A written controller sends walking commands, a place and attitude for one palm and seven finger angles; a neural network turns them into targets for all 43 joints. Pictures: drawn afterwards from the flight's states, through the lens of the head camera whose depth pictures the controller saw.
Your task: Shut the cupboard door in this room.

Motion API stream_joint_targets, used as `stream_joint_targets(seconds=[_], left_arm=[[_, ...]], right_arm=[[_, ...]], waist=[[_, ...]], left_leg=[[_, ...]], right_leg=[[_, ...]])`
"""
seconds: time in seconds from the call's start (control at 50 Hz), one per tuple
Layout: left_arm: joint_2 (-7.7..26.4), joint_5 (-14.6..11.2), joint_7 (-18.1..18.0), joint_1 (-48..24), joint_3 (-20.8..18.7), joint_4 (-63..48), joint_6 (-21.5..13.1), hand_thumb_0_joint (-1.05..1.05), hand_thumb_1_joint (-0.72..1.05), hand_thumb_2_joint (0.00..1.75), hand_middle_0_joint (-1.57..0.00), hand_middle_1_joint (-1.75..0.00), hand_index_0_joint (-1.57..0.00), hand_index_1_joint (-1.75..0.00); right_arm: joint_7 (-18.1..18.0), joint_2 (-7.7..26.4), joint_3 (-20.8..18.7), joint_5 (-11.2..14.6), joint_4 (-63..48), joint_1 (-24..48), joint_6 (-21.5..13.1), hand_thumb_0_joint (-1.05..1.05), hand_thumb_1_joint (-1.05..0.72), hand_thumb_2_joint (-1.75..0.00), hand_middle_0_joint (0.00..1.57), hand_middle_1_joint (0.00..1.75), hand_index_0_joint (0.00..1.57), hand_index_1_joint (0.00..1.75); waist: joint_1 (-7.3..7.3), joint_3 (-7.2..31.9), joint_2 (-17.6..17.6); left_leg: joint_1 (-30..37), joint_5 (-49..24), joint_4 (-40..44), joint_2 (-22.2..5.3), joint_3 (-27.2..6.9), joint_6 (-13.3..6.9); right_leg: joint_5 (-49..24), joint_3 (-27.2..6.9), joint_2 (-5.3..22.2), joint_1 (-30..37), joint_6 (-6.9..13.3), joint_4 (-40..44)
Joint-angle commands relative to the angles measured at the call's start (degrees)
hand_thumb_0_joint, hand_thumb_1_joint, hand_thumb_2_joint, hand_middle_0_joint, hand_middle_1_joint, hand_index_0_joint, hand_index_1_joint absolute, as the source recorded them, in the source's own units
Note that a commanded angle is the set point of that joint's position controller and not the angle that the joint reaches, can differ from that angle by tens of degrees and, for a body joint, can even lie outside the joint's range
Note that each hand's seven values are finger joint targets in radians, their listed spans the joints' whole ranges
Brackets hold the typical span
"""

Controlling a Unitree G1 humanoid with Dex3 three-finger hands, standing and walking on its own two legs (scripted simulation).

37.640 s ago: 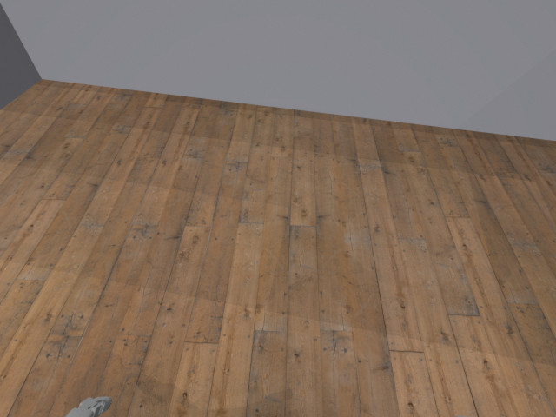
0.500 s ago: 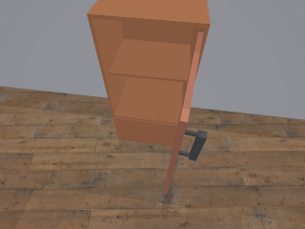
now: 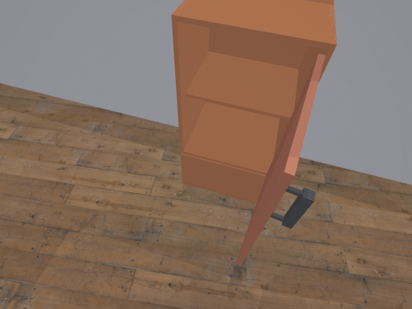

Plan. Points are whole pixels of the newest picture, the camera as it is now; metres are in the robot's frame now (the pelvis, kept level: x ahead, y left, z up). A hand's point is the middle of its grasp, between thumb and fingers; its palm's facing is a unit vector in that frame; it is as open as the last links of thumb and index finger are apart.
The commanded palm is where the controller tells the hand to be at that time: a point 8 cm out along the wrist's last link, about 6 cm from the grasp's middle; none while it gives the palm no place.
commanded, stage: stand and wait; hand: left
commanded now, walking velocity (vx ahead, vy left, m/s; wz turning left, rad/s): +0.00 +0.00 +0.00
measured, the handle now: (287, 206) +0.35 -0.16 -0.04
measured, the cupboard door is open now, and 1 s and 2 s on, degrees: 83 83 83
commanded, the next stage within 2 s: turn or walk to find it in 0.38 s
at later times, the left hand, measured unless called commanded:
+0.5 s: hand out of the picture +0.02 +0.12 -0.17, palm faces +0.04 -0.98 -0.19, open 7.3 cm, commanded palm none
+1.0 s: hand out of the picture +0.06 +0.17 -0.17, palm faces +0.18 -0.95 -0.25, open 7.4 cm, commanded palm none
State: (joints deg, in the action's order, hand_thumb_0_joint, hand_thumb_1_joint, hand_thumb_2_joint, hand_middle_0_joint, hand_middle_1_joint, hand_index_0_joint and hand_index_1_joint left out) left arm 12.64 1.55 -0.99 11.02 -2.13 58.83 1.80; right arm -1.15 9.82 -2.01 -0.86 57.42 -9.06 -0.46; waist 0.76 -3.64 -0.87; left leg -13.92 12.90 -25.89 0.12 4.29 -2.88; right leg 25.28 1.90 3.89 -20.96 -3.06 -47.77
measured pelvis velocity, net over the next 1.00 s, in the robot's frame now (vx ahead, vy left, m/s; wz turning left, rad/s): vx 0.02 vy -0.04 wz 0.17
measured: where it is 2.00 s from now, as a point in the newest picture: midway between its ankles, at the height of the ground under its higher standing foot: outside the picture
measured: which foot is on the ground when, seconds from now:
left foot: down 0.00-1.00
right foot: up 0.00-0.08, down 0.10-0.76, up 0.78-1.00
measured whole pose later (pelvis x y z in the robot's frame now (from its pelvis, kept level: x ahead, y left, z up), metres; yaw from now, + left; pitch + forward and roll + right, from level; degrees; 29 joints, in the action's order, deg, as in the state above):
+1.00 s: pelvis +0.02 -0.04 +0.00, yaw +10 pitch +1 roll +0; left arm 12.2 1.2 -1.2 9.0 -2.6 57.4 1.5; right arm -1.3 9.9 -2.6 -1.1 58.5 -10.7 0.0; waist 0.0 -3.9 -0.2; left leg -14.4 12.6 -25.7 0.7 -0.9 -0.4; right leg 26.0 1.7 2.8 -19.8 -2.6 -44.5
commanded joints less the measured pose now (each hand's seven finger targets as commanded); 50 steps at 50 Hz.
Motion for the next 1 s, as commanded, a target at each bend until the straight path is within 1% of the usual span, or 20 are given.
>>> stream_joint_targets(seconds=[0.0,0.04,0.08,0.1,0.12,0.16,0.22,0.34,0.5,0.6,0.66,0.68,0.7,0.72,0.74,0.76,0.8,0.84,0.92,0.98], left_arm=[[1.28,-0.51,-0.41,3.98,0.52,-0.47,-1.3,0.0,0.9,0.9,-0.2,-0.3,-0.2,-0.3],[2.06,-0.49,-0.72,7.57,0.54,1.38,-2.02,0.0,0.9,0.9,-0.2,-0.3,-0.2,-0.3],[5.33,-0.32,-1.03,6.31,0.73,1.72,-3.0,0.0,0.9,0.9,-0.2,-0.3,-0.2,-0.3],[6.21,-0.52,-0.79,4.18,0.76,1.36,-3.06,0.0,0.9,0.9,-0.2,-0.3,-0.2,-0.3],[6.54,-0.65,-0.64,2.78,0.38,1.3,-3.26,0.0,0.9,0.9,-0.2,-0.3,-0.2,-0.3],[4.91,-0.73,-0.61,3.13,0.89,1.55,-3.2,0.0,0.9,0.9,-0.2,-0.3,-0.2,-0.3],[3.57,-1.06,-0.78,5.3,1.15,2.45,-3.53,0.0,0.9,0.9,-0.2,-0.3,-0.2,-0.3],[2.78,-1.26,-1.02,7.75,1.21,3.71,-3.67,0.0,0.9,0.9,-0.2,-0.3,-0.2,-0.3],[3.75,-1.21,-1.33,7.48,-0.49,2.32,-2.4,0.0,0.9,0.9,-0.2,-0.3,-0.2,-0.3],[5.8,-0.79,-1.31,6.38,-1.91,0.36,-2.02,0.0,0.9,0.9,-0.2,-0.3,-0.2,-0.3],[6.25,-0.26,-1.3,4.83,-2.52,-0.92,-1.81,0.0,0.9,0.9,-0.2,-0.3,-0.2,-0.3],[6.58,-0.29,-1.14,4.02,-2.72,-1.49,-1.66,0.0,0.9,0.9,-0.2,-0.3,-0.2,-0.3],[6.12,-0.44,-0.94,3.34,-2.83,-2.11,-1.38,0.0,0.9,0.9,-0.2,-0.3,-0.2,-0.3],[4.09,-0.75,-0.83,2.82,-2.64,-3.1,-1.06,0.0,0.9,0.9,-0.2,-0.3,-0.2,-0.3],[2.85,-0.78,-0.85,0.59,-2.04,-4.46,-0.93,0.0,0.9,0.9,-0.2,-0.3,-0.2,-0.3],[2.77,-0.55,-0.93,-1.01,-1.99,-5.18,-0.69,0.0,0.9,0.9,-0.2,-0.3,-0.2,-0.3],[2.2,-0.39,-0.59,-0.01,-1.92,-4.46,-0.91,0.0,0.9,0.9,-0.2,-0.3,-0.2,-0.3],[1.8,-0.36,-0.19,0.82,-1.43,-3.73,-1.09,0.0,0.9,0.9,-0.2,-0.3,-0.2,-0.3],[1.05,-0.67,-0.25,0.19,-0.4,-3.56,-1.05,0.0,0.9,0.9,-0.2,-0.3,-0.2,-0.3],[1.26,-0.74,-0.36,4.23,-0.08,-1.77,-1.6,0.0,0.9,0.9,-0.2,-0.3,-0.2,-0.3]], right_arm=[[-0.53,9.24,-2.07,-0.12,0.58,-4.01,-0.35,0.0,-0.9,-0.9,0.2,0.3,0.2,0.3],[-0.35,8.14,-1.91,0.39,1.37,-3.43,-0.47,0.0,-0.9,-0.9,0.2,0.3,0.2,0.3],[0.11,4.3,-0.99,1.04,1.48,-4.45,-0.5,0.0,-0.9,-0.9,0.2,0.3,0.2,0.3],[0.32,3.85,-0.72,0.78,1.8,-4.79,-0.1,0.0,-0.9,-0.9,0.2,0.3,0.2,0.3],[0.21,3.81,-0.63,0.31,2.65,-5.49,0.38,0.0,-0.9,-0.9,0.2,0.3,0.2,0.3],[0.11,4.12,-0.33,0.19,3.91,-6.45,0.23,0.0,-0.9,-0.9,0.2,0.3,0.2,0.3],[-0.15,4.38,0.22,0.38,5.67,-7.79,-0.68,0.0,-0.9,-0.9,0.2,0.3,0.2,0.3],[-0.65,4.07,0.66,0.52,7.1,-8.99,-1.0,0.0,-0.9,-0.9,0.2,0.3,0.2,0.3],[-0.66,3.56,0.0,0.29,5.82,-9.37,0.26,0.0,-0.9,-0.9,0.2,0.3,0.2,0.3],[-0.31,3.4,-0.85,0.15,3.55,-8.3,1.06,0.0,-0.9,-0.9,0.2,0.3,0.2,0.3],[0.18,3.39,-1.23,0.12,1.95,-6.86,1.32,0.0,-0.9,-0.9,0.2,0.3,0.2,0.3],[0.36,3.61,-1.4,0.09,1.68,-7.5,1.26,0.0,-0.9,-0.9,0.2,0.3,0.2,0.3],[0.49,4.89,-1.55,-0.01,1.56,-8.96,0.98,0.0,-0.9,-0.9,0.2,0.3,0.2,0.3],[0.4,7.85,-2.1,-0.39,1.37,-10.29,0.75,0.0,-0.9,-0.9,0.2,0.3,0.2,0.3],[-0.05,10.41,-2.78,-0.55,1.55,-12.05,0.53,0.0,-0.9,-0.9,0.2,0.3,0.2,0.3],[-0.61,11.31,-3.07,-0.56,1.59,-12.92,0.45,0.0,-0.9,-0.9,0.2,0.3,0.2,0.3],[-0.97,10.37,-2.71,-0.59,0.27,-8.46,0.14,0.0,-0.9,-0.9,0.2,0.3,0.2,0.3],[-1.08,9.25,-2.31,-0.45,-0.56,-6.57,-0.22,0.0,-0.9,-0.9,0.2,0.3,0.2,0.3],[-0.92,9.78,-2.55,-0.5,-0.08,-6.09,-0.01,0.0,-0.9,-0.9,0.2,0.3,0.2,0.3],[-0.57,9.67,-2.52,-0.28,0.24,-4.32,0.15,0.0,-0.9,-0.9,0.2,0.3,0.2,0.3]], waist=[[-0.96,5.25,7.93],[0.85,5.17,5.24],[-1.17,2.92,-3.8],[-2.18,1.41,-6.6],[-2.26,-0.01,-13.06],[-2.39,-1.8,-9.91],[-1.57,1.44,-3.02],[-0.77,2.44,1.2],[-0.33,1.16,-0.42],[-0.27,1.2,-6.44],[-0.46,0.04,-6.28],[-1.01,0.21,-4.93],[-1.9,1.22,-0.42],[-2.33,1.21,10.15],[-3.43,1.2,16.78],[-4.01,2.04,13.86],[-1.6,4.33,9.11],[-0.99,5.74,7.28],[-1.94,6.55,8.94],[-0.29,6.62,9.01]], left_leg=[[6.5,-18.3,7.27,-13.21,-11.41,-5.06],[2.7,-13.16,4.19,-10.77,-9.57,-2.01],[-0.56,-1.32,1.42,-5.06,-5.11,2.64],[1.32,2.57,2.68,-3.2,-3.98,3.63],[2.79,2.84,1.95,-2.8,-3.38,4.01],[5.26,-1.25,3.33,-3.67,-3.73,3.6],[6.42,-7.81,5.53,-5.76,-5.1,2.95],[6.38,-9.56,5.99,-6.43,-4.9,3.09],[-0.35,-8.74,0.62,-5.22,-4.87,3.46],[-4.64,-0.32,-9.5,-3.52,-2.92,4.31],[-4.75,6.45,-9.62,-4.26,-2.17,4.55],[-2.35,1.57,-6.7,-4.78,-2.77,4.16],[0.25,-7.54,-2.13,-6.91,-7.17,2.56],[1.03,-15.87,3.43,-12.56,-18.64,-1.2],[2.94,-21.25,9.06,-18.52,-29.0,-6.78],[3.52,-19.99,10.44,-20.2,-31.13,-9.64],[6.44,-15.28,8.98,-16.89,-25.29,-8.81],[8.16,-17.57,8.19,-14.02,-19.58,-7.17],[8.66,-23.07,6.65,-13.21,-16.63,-6.74],[6.07,-21.34,4.51,-10.97,-14.49,-4.3]], right_leg=[[-3.58,1.17,-0.48,4.54,0.29,13.1],[-14.05,1.27,0.15,12.22,0.36,25.02],[-18.89,-7.71,8.33,12.23,3.35,29.69],[-15.42,-8.98,9.74,7.5,4.87,30.47],[-11.87,-9.91,9.1,4.73,5.72,32.28],[-12.01,-8.4,7.5,2.71,5.59,32.42],[-18.05,-5.29,4.67,8.06,4.2,29.78],[-23.07,-3.94,4.06,12.08,4.39,29.49],[-21.37,-2.31,6.43,13.07,4.96,25.98],[-22.51,-5.29,12.96,12.0,9.09,27.41],[-24.43,-3.84,15.34,9.42,10.5,25.22],[-22.63,-1.68,14.02,7.43,8.92,22.96],[-18.86,1.95,10.31,5.22,6.02,18.05],[-9.58,6.83,3.56,1.9,2.33,9.22],[4.9,5.94,-0.83,-3.43,0.94,-1.79],[9.36,0.91,-0.32,-6.41,1.42,-9.54],[4.33,-2.08,0.22,-9.0,1.33,-13.39],[1.48,-1.44,0.03,-8.14,0.78,-10.1],[1.97,-0.07,-0.89,-1.74,0.24,2.69],[-6.06,1.57,-2.02,6.21,0.41,15.9]])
